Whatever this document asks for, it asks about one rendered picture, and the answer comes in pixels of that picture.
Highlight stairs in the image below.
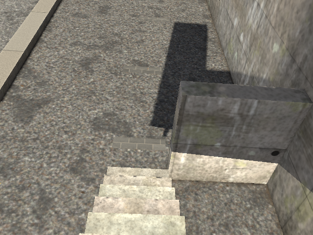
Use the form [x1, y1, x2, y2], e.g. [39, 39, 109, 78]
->
[79, 166, 186, 235]

